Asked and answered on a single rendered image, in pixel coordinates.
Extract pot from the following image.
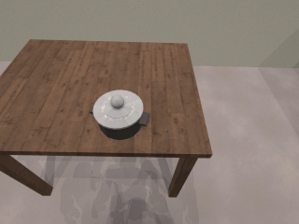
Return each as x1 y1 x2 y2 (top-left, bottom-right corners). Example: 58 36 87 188
90 107 150 140

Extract knob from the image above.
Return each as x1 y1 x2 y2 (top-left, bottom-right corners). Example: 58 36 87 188
110 94 124 109

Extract lid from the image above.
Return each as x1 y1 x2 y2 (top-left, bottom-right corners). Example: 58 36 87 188
93 90 144 130

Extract table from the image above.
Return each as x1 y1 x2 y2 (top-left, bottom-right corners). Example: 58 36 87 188
0 39 213 198

